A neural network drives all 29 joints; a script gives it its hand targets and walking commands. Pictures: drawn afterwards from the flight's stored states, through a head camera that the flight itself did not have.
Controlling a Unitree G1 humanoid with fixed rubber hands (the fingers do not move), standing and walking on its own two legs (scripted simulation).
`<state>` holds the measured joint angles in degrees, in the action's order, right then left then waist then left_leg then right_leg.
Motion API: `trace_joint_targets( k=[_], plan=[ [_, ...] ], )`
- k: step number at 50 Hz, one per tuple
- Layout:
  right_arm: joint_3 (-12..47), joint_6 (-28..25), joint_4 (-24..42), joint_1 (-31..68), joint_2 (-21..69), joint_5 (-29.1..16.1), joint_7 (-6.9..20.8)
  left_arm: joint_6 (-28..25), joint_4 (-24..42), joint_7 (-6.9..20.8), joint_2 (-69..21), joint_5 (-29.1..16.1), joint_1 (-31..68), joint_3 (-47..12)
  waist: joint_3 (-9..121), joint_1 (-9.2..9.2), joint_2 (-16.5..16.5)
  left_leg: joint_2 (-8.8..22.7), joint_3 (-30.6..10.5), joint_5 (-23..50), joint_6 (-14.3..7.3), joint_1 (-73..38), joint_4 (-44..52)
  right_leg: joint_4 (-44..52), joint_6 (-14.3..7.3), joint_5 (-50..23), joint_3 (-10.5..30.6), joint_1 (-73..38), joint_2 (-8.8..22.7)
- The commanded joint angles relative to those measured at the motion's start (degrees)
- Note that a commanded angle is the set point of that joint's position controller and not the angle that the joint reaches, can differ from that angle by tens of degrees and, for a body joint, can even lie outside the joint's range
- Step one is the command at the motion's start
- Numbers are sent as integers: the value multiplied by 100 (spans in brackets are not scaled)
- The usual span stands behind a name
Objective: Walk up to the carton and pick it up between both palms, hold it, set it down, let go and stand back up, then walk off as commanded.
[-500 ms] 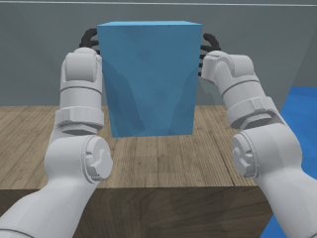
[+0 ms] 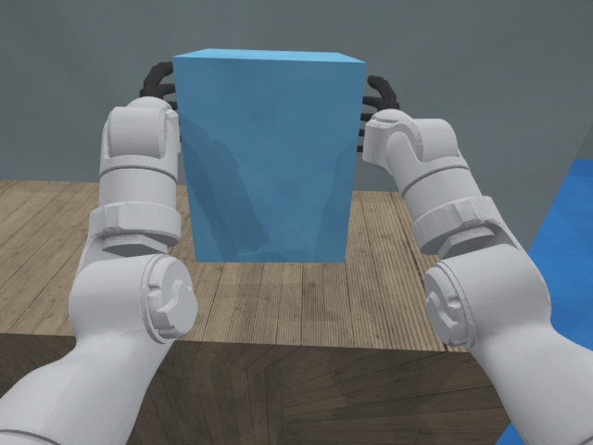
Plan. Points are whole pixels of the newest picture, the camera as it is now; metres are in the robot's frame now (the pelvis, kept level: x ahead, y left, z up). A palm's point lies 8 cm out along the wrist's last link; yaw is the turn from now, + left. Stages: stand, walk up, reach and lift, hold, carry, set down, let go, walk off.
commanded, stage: hold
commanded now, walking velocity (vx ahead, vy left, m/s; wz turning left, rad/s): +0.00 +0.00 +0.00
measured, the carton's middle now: (272, 149) +0.44 +0.01 +0.26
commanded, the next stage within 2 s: none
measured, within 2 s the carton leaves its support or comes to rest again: neither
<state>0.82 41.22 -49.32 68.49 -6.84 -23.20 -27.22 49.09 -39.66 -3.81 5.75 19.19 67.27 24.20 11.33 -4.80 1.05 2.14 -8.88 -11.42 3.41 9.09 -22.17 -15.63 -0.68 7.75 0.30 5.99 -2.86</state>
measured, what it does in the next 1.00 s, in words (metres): stands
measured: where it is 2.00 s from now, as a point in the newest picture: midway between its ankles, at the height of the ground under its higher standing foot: outside the picture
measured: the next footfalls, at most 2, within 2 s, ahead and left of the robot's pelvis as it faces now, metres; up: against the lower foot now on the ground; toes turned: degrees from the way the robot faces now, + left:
none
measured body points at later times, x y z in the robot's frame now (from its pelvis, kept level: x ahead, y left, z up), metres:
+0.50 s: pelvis +0.00 +0.01 +0.00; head -0.10 +0.03 +0.44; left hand +0.40 +0.12 +0.34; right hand +0.37 -0.17 +0.34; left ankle +0.01 +0.15 -0.75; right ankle +0.01 -0.11 -0.75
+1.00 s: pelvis +0.00 +0.00 +0.00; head -0.09 +0.03 +0.44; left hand +0.40 +0.16 +0.35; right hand +0.38 -0.13 +0.34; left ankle +0.01 +0.15 -0.75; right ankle +0.01 -0.11 -0.75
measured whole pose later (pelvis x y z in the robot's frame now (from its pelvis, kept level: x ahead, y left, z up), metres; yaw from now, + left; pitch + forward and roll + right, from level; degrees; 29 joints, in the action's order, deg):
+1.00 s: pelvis +0.00 +0.00 +0.00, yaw +0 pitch -3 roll -2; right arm -3.6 42.5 -52.6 73.7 -6.8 -20.1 -26.3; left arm 49.0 -46.1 -1.2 8.2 21.8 74.1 25.6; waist 11.1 -5.6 -0.2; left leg 1.7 -8.5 -11.5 2.9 8.9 -22.7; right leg -16.1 -0.4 8.0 0.4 5.6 -2.5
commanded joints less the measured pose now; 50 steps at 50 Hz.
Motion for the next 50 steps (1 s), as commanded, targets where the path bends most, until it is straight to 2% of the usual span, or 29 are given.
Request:
trace_joint_targets(
  k=[1,2,3,7,8,10,15,17,18,21,22,24,26,27,29,31,33,34,36,38,39,40,42,43,45,46,47,49,50],
  plan=[
    [231,-311,2177,5065,3288,-1034,1056,-337,593,1341,-3663,-1355,4281,-1448,1856,-444,169,-594,687,1545,105,-611,30,100,411,-1227,-77,-986,-293],
    [161,-305,2087,5124,3220,-990,1040,-349,736,1364,-3622,-1371,4493,-1537,1894,-533,289,-617,663,1507,122,-644,54,76,372,-1155,-98,-1022,-334],
    [298,-327,2108,5421,3287,-1116,1101,-335,731,1328,-3528,-1286,4621,-1340,1961,-276,388,-560,691,1510,148,-530,65,15,335,-1052,-70,-1148,-341],
    [-10,-315,1766,5377,2976,-965,1204,-236,520,1329,-3770,-1235,4767,-1550,1339,-528,601,-433,728,831,224,-212,236,52,188,-398,-121,-961,-344],
    [31,-327,1635,5407,3000,-952,1275,-229,612,1326,-3678,-1052,4674,-1362,1393,-309,643,-458,792,965,231,-170,283,4,175,-443,-169,-998,-371],
    [-80,-302,1302,5286,2796,-867,1332,-182,200,1342,-3799,-1033,4432,-1356,1055,-423,744,-370,677,541,229,-77,441,37,134,-126,-104,-996,-362],
    [15,-350,1153,5138,2889,-1024,1441,-221,564,1310,-3694,-1005,4544,-1341,1336,-246,726,-389,739,1158,289,-121,341,-17,124,-674,-164,-1160,-431],
    [176,-381,1355,5155,2986,-1126,1456,-242,651,1262,-3816,-1088,4393,-1444,1722,-243,651,-463,745,1750,289,-400,184,-57,160,-1136,-174,-1122,-442],
    [348,-351,1403,5244,3001,-1206,1466,-215,470,1238,-3619,-995,4292,-1139,1680,-49,575,-478,745,1758,240,-451,177,-19,181,-1051,-145,-1160,-436],
    [619,-353,1385,5199,3222,-1344,1481,-220,630,1222,-3655,-974,4393,-1194,1741,130,495,-509,752,1970,266,-504,113,-43,219,-1181,-127,-1086,-452],
    [561,-364,1607,5007,3165,-1335,1439,-201,736,1253,-3633,-1059,4249,-1283,1847,-101,309,-486,739,2072,247,-604,13,-36,196,-1441,-148,-1197,-439],
    [500,-327,1481,4984,3222,-1333,1403,-245,603,1287,-3591,-1106,4429,-1238,1598,-162,170,-507,741,1724,177,-509,111,57,264,-1176,-106,-987,-408],
    [611,-379,1768,5291,3487,-1284,1386,-269,638,1240,-3571,-1132,4433,-1232,1693,9,33,-584,773,1698,143,-456,100,77,308,-1179,-128,-917,-381],
    [503,-372,1815,5199,3488,-1172,1334,-308,594,1285,-3564,-1189,4547,-1332,1643,-172,-186,-585,750,1485,149,-394,88,87,333,-1052,-120,-945,-335],
    [766,-422,2318,5657,3729,-1281,1331,-344,607,1229,-3357,-1214,4605,-1158,1970,99,-305,-625,806,1552,75,-389,106,62,402,-1119,-102,-999,-300],
    [727,-382,2216,5531,3803,-1240,1269,-400,633,1214,-3262,-1262,4772,-1088,1897,-11,-386,-674,767,1306,5,-423,40,63,481,-1052,-104,-852,-225],
    [818,-450,2625,5888,3987,-1240,1281,-438,529,1187,-3145,-1335,4785,-1019,2292,250,-577,-640,831,1285,-80,-380,21,93,471,-866,-14,-815,-183],
    [674,-409,2541,5690,3932,-1161,1248,-447,600,1194,-3244,-1370,4864,-1100,2181,-10,-539,-651,806,1229,-62,-452,3,75,483,-911,-55,-775,-171],
    [635,-401,2324,5756,3953,-1112,1251,-454,130,1224,-3134,-1328,4819,-922,2074,142,-573,-652,820,929,-100,-289,62,122,486,-526,-35,-641,-143],
    [408,-330,2036,5534,3803,-894,1220,-442,34,1287,-3175,-1268,4987,-836,1716,-97,-642,-627,816,516,-144,-240,241,219,482,-68,-76,-608,-142],
    [454,-298,1823,5445,3684,-897,1245,-410,-229,1310,-3047,-1134,4783,-746,1549,5,-440,-615,837,387,-120,-163,296,231,436,131,-47,-563,-139],
    [337,-325,2078,5540,3575,-831,1221,-385,-367,1358,-3006,-1063,4558,-707,1838,-12,-574,-640,837,463,-157,-112,243,238,444,8,-35,-779,-146],
    [148,-315,1905,5731,3266,-873,1204,-364,-447,1391,-3162,-1187,4745,-793,1605,-165,-156,-557,792,330,-100,-26,237,157,338,66,-59,-707,-199],
    [112,-362,1952,5834,3276,-858,1215,-377,-518,1401,-3069,-1141,4773,-737,1716,-125,-186,-564,832,340,-98,-17,294,181,318,97,-47,-805,-202],
    [-83,-329,1805,5638,3073,-755,1208,-380,-399,1426,-3188,-1132,4737,-782,1452,-301,-90,-553,800,408,-86,-29,314,195,286,-52,-90,-777,-248],
    [-23,-351,1746,5782,3080,-813,1208,-366,-314,1441,-3271,-1148,4744,-882,1716,-236,149,-524,787,641,-31,-53,313,123,255,-234,-83,-877,-294],
    [-177,-296,1343,5405,2828,-768,1200,-300,-618,1437,-3300,-1096,4585,-836,1348,-358,372,-498,775,634,34,-37,320,165,210,-261,-95,-904,-293],
    [-112,-344,1630,5618,2795,-848,1254,-332,-257,1431,-3338,-1120,4584,-935,1684,-249,403,-523,773,998,74,-102,275,86,222,-498,-121,-1028,-327],
    [-83,-295,1226,5284,2751,-851,1272,-323,-82,1412,-3490,-1176,4586,-1109,1641,-426,692,-427,708,1109,163,-184,196,47,148,-719,-131,-1072,-350]
  ],
)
